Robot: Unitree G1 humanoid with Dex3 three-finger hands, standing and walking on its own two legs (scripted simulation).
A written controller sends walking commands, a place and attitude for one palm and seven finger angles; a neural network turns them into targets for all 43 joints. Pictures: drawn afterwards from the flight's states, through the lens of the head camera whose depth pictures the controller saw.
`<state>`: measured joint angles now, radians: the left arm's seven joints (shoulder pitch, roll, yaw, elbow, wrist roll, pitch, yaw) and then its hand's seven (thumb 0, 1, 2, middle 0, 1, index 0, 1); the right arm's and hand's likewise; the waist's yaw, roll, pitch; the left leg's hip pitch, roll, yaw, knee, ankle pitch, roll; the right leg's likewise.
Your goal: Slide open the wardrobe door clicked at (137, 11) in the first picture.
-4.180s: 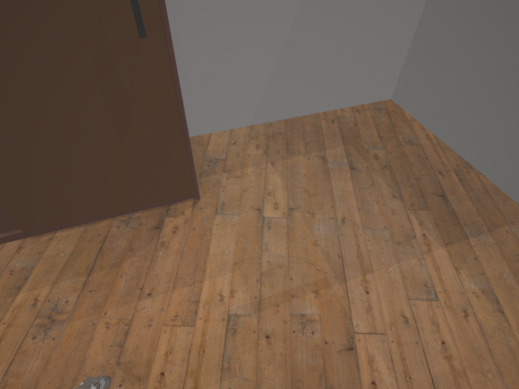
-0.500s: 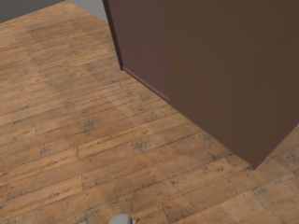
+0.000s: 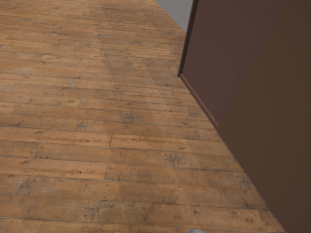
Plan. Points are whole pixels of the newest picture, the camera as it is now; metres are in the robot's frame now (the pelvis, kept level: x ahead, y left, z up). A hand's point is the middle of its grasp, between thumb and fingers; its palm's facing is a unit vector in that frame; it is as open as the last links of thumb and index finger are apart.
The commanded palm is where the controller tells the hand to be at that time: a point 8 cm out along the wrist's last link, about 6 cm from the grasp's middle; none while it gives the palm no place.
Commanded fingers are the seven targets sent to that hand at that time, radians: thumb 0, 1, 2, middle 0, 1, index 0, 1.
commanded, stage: walk to a spot facing it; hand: right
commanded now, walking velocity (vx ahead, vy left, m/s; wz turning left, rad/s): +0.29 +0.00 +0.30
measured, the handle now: out of the picture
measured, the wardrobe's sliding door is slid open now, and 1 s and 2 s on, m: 0.00 0.00 0.00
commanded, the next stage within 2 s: turn to face it in 0.20 s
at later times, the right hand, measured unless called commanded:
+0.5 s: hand out of the picture +0.16 -0.25 -0.19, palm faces -0.06 +0.99 -0.16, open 7.4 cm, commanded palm none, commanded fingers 0.00 -0.90 -0.90 0.20 0.30 0.20 0.30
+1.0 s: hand (227, 195) +0.29 -0.22 -0.15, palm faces +0.12 +0.96 -0.24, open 7.4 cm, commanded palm none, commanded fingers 0.00 -0.90 -0.90 0.20 0.30 0.20 0.30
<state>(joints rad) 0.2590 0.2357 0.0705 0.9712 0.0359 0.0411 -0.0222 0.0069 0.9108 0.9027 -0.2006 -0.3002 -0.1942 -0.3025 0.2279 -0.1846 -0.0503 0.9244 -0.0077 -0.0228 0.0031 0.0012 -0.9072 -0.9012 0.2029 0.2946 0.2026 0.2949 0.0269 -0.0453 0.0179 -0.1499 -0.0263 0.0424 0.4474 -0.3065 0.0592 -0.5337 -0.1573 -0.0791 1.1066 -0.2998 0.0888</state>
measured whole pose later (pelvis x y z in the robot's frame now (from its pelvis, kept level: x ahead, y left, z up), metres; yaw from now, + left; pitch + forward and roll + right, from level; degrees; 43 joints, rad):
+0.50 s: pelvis +0.15 -0.07 +0.00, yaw +7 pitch -1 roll +2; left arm 0.18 0.15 0.01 0.97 0.01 -0.04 0.02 0.00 0.91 0.90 -0.20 -0.30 -0.20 -0.30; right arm 0.31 -0.21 -0.05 1.07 -0.02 0.00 -0.01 0.01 -0.91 -0.90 0.20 0.29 0.20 0.29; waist -0.02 0.03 0.06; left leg -0.38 0.03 0.03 1.08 -0.42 -0.02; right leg -0.28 -0.03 -0.13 0.50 -0.20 -0.08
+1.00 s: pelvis +0.17 -0.03 -0.01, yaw -9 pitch +1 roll +0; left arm 0.30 0.21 0.09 1.00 0.02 0.06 -0.01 0.00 0.91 0.90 -0.20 -0.30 -0.20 -0.30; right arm 0.11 -0.15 -0.03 0.90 -0.01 0.01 -0.03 0.00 -0.91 -0.90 0.20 0.29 0.20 0.29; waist 0.06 -0.05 0.04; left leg -0.24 0.03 0.08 0.52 -0.30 0.01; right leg -0.46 0.06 0.03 0.84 -0.42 0.01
